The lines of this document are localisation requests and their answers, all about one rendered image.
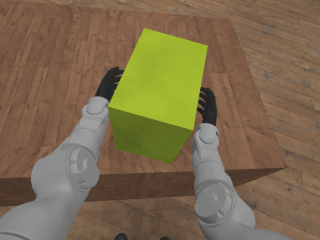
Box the right robot upper arm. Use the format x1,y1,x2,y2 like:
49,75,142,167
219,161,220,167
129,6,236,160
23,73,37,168
194,183,293,240

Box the left robot upper arm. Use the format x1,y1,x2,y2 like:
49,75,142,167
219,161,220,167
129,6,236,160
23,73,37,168
0,147,100,240

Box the pedestal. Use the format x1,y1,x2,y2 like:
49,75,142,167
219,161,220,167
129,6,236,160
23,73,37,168
0,0,288,207

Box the right robot forearm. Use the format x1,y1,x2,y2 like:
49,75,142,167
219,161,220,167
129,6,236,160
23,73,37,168
190,123,238,200

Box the right robot hand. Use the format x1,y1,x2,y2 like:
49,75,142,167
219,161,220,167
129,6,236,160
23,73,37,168
197,87,217,126

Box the left robot forearm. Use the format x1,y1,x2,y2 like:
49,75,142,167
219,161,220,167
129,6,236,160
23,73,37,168
31,96,109,190

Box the left robot hand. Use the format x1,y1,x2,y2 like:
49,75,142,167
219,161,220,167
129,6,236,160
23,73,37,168
95,66,125,103

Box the carton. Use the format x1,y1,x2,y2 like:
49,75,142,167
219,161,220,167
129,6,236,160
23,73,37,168
108,28,208,164

